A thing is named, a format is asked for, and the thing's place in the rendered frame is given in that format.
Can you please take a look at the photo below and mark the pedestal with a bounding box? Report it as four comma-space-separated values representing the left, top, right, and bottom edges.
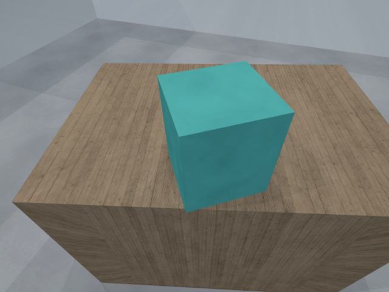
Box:
12, 63, 389, 292

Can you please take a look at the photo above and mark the carton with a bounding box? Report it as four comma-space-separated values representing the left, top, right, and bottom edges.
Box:
157, 61, 295, 213

